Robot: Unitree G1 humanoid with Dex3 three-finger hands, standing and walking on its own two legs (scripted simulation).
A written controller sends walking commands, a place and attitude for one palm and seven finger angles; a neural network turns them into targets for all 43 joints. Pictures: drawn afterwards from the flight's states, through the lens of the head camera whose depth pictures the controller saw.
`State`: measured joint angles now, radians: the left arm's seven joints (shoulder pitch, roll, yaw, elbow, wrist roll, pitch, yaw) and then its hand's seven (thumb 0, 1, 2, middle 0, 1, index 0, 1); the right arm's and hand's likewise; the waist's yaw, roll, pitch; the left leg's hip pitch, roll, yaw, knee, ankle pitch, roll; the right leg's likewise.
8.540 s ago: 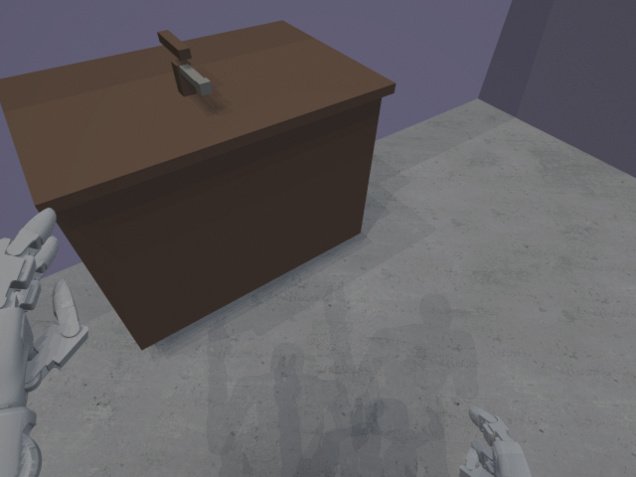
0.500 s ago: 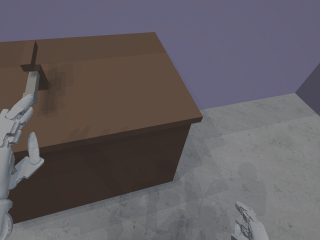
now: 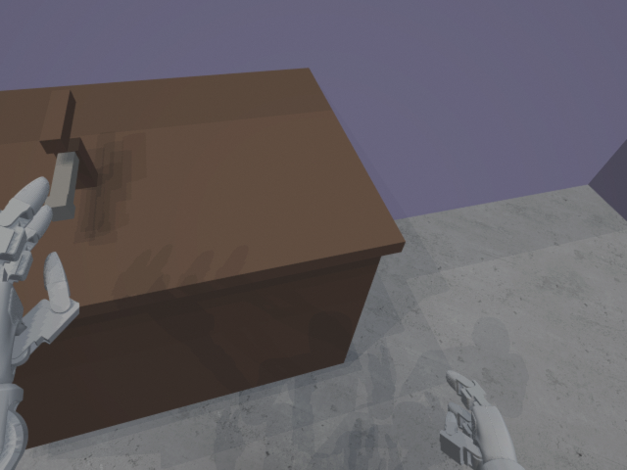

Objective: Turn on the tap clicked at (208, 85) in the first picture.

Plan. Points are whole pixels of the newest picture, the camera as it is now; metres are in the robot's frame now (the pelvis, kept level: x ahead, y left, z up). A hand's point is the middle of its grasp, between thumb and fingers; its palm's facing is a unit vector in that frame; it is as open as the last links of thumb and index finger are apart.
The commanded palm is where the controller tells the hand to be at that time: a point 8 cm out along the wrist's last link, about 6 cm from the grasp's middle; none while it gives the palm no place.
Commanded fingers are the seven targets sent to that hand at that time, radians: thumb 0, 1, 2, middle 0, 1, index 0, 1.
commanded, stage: look again from close up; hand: left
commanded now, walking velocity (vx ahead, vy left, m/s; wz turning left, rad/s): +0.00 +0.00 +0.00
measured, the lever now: (60, 207) +0.42 +0.41 +0.05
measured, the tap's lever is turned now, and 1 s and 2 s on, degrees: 0 0 0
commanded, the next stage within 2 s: shuffle to correct the standing spot in 0.26 s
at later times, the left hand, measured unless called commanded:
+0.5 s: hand (75, 333) +0.20 +0.24 +0.15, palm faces +0.37 -0.85 -0.36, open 7.4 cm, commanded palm +0.14 +0.27 +0.17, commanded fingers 0.00 0.90 0.90 -0.20 -0.30 -0.20 -0.30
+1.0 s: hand (59, 298) +0.23 +0.26 +0.16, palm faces +0.40 -0.83 -0.39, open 7.4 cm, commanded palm +0.17 +0.30 +0.17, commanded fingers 0.00 0.90 0.90 -0.20 -0.30 -0.20 -0.30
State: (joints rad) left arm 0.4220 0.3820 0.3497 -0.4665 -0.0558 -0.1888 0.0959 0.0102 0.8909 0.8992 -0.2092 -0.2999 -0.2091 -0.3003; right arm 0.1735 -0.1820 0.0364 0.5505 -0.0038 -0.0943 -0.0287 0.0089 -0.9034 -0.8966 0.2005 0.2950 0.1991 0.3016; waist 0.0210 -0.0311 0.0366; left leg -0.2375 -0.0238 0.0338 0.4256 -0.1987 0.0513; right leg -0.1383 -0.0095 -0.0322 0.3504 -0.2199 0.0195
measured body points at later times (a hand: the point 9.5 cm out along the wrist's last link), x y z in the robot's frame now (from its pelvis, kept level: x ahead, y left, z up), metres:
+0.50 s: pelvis -0.01 -0.01 +0.00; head -0.01 +0.00 +0.45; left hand +0.17 +0.28 +0.17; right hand +0.16 -0.24 -0.08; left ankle +0.02 +0.08 -0.74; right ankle -0.02 -0.13 -0.74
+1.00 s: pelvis +0.02 +0.02 -0.02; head +0.03 +0.02 +0.43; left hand +0.20 +0.30 +0.18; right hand +0.20 -0.21 -0.10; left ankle +0.02 +0.08 -0.74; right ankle -0.02 -0.13 -0.74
